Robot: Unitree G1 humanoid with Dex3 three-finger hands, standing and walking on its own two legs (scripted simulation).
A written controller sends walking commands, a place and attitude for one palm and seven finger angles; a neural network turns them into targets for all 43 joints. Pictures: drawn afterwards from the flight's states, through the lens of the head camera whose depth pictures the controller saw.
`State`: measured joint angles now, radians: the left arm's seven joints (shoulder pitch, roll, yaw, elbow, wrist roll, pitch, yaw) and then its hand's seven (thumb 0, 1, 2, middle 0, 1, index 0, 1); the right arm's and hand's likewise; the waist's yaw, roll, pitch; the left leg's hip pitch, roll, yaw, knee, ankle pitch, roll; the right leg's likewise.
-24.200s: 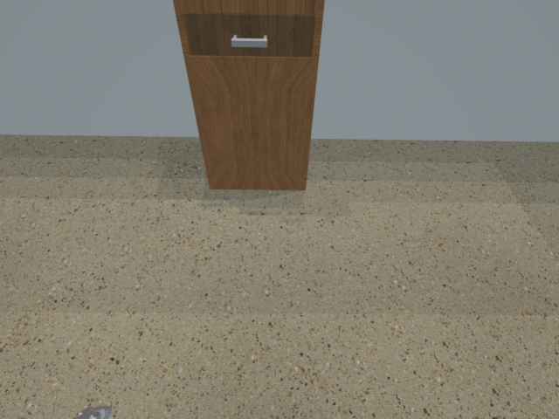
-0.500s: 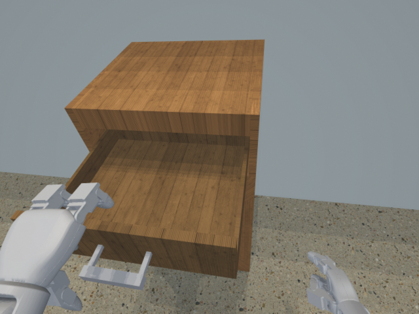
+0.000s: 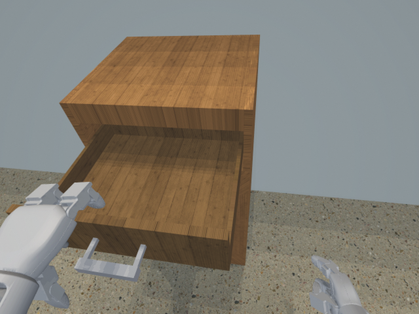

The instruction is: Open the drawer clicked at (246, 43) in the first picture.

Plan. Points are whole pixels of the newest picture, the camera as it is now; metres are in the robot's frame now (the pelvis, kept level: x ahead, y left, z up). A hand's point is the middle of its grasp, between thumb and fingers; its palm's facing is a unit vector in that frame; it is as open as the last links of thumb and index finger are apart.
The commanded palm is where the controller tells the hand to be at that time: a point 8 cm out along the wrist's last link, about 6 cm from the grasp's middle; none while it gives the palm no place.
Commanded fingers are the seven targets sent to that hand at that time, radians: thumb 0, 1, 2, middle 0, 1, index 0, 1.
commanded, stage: draw the hand back to the body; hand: left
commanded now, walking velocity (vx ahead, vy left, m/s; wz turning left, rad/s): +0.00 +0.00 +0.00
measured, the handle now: (112, 258) +0.21 +0.24 +0.00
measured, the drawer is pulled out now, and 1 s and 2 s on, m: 0.29 0.29 0.29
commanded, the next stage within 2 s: step back with the hand held close in 1.26 s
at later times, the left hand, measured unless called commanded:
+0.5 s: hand (76, 224) +0.19 +0.22 +0.17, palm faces +0.38 -0.85 -0.36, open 13.2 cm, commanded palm +0.13 +0.27 +0.19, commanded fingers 0.00 -0.05 0.50 -0.27 -0.91 -0.27 -0.91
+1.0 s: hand (65, 224) +0.18 +0.24 +0.17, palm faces +0.43 -0.81 -0.40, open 9.1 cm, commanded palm +0.13 +0.28 +0.19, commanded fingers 0.00 0.83 0.87 -0.20 -0.34 -0.20 -0.34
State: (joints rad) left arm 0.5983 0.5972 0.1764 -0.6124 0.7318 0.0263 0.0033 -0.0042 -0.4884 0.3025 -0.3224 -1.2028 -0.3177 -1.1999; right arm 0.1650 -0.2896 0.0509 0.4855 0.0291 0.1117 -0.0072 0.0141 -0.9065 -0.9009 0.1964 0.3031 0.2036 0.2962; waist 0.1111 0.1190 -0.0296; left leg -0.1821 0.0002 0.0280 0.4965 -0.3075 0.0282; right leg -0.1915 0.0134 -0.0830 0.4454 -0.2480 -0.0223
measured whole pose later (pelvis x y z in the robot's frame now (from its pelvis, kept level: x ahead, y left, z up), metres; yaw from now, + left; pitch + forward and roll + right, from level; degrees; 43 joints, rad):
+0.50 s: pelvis +0.01 +0.00 +0.00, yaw +1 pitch -3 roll -1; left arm 0.54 0.30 0.22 -0.57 -0.02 -0.10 0.12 -0.01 -0.33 0.37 -0.31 -1.10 -0.30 -1.10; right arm 0.21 -0.19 0.06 0.58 0.01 -0.13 -0.08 0.01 -0.91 -0.90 0.20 0.30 0.20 0.30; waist 0.07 0.05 0.02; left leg -0.09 -0.02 0.02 0.45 -0.30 0.03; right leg -0.11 0.00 -0.09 0.42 -0.26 -0.02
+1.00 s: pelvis +0.01 -0.01 +0.00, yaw +1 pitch -3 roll -1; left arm 0.54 0.32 0.30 -0.50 -0.07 -0.09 0.11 0.00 0.49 0.73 -0.24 -0.56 -0.24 -0.56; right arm 0.17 -0.23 0.02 0.61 0.02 -0.10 -0.07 0.01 -0.91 -0.90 0.20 0.30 0.20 0.30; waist 0.07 0.07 0.01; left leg -0.08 -0.01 0.01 0.41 -0.28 0.02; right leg -0.10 0.01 -0.10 0.38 -0.24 -0.03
